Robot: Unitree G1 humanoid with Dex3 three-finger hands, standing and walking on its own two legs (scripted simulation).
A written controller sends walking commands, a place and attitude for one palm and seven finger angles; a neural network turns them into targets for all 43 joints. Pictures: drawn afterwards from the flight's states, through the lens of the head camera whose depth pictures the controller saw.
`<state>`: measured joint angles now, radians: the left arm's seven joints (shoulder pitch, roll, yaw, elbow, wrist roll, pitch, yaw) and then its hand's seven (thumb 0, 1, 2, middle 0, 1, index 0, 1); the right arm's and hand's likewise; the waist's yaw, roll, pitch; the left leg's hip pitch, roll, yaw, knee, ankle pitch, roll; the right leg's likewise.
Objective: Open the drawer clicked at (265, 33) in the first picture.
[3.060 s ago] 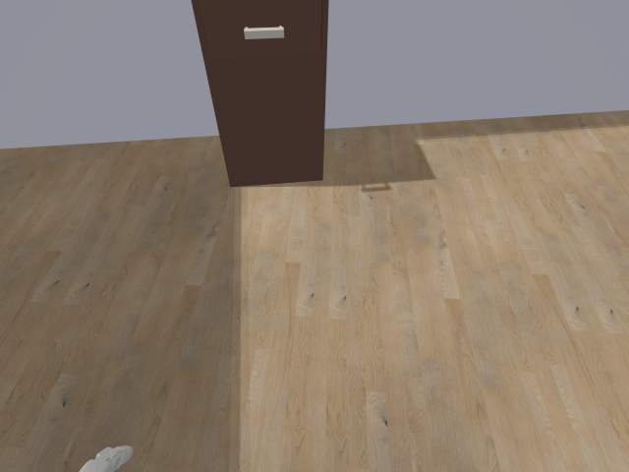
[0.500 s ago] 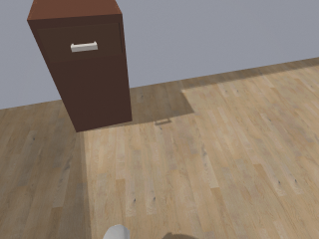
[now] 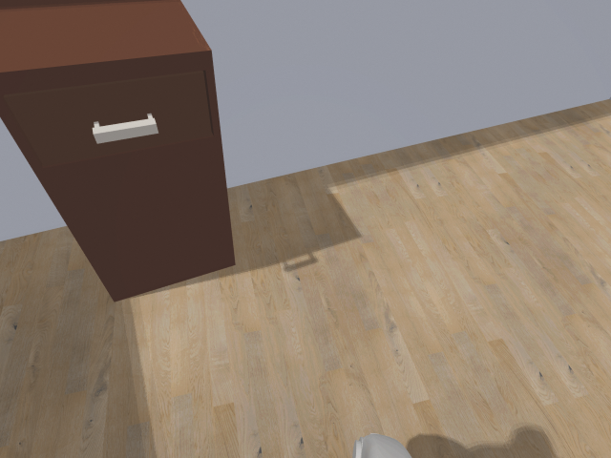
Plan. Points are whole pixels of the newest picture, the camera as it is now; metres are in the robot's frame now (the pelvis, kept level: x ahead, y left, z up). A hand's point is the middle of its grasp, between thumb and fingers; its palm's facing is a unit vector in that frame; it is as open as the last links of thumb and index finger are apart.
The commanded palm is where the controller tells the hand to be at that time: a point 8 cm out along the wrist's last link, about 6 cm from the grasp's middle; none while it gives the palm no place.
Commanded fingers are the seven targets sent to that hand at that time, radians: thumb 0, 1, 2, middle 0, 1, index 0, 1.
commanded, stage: walk to a spot facing it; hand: left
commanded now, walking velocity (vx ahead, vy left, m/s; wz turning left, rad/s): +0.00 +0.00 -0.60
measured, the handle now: (125, 125) +0.78 +0.49 -0.06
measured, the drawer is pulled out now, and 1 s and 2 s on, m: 0.00 0.00 0.00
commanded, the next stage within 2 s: turn to face it in 0.18 s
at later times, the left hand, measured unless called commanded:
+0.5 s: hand (254, 392) +0.25 +0.10 -0.16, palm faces -0.16 -0.96 -0.22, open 7.4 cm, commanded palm none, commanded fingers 0.00 0.90 0.90 -0.20 -0.30 -0.20 -0.30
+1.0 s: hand out of the picture +0.11 +0.21 -0.17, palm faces +0.21 -0.94 -0.27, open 7.4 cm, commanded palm none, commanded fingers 0.00 0.90 0.90 -0.20 -0.30 -0.20 -0.30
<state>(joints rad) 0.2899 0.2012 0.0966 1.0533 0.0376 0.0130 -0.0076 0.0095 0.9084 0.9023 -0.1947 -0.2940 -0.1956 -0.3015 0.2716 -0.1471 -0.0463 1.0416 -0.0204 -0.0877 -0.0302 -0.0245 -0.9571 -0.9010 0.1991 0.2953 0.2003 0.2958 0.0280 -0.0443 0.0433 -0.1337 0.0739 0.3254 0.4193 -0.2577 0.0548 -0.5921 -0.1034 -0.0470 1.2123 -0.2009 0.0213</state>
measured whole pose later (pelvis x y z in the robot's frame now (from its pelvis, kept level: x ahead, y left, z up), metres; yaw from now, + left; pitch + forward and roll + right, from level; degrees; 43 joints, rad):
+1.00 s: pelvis +0.09 -0.01 +0.00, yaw +8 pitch +1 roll -1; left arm 0.22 0.25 0.10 0.98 0.02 0.06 0.02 0.01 0.91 0.90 -0.20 -0.29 -0.20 -0.30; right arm 0.24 -0.18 -0.05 0.96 -0.02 0.03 0.00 0.00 -0.91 -0.90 0.20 0.30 0.20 0.30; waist 0.00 0.00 0.06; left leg -0.30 0.00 0.04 0.48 -0.19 0.05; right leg -0.48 -0.08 -0.03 1.03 -0.37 0.09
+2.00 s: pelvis +0.09 -0.02 +0.00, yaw +26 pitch -1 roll +1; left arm 0.22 0.21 0.05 1.06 0.03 0.03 -0.02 0.01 0.91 0.90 -0.20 -0.29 -0.20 -0.30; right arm 0.38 -0.15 -0.02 1.08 -0.03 -0.04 -0.02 0.00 -0.92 -0.90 0.20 0.30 0.20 0.30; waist -0.01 -0.03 0.05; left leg 0.01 -0.01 0.07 0.30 -0.29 0.02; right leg -0.51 -0.11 -0.06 0.93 -0.25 0.06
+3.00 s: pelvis +0.37 +0.06 -0.01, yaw +28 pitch -2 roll +2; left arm 0.22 0.18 0.05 1.06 0.03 -0.01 0.02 0.01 0.93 0.90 -0.20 -0.29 -0.20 -0.30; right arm 0.28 -0.16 -0.03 1.09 -0.02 -0.02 -0.02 -0.01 -0.93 -0.90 0.20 0.30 0.20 0.30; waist -0.01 -0.01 0.05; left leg -0.17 0.02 0.15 0.46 -0.26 0.01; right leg -0.36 -0.10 -0.08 0.64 -0.24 0.04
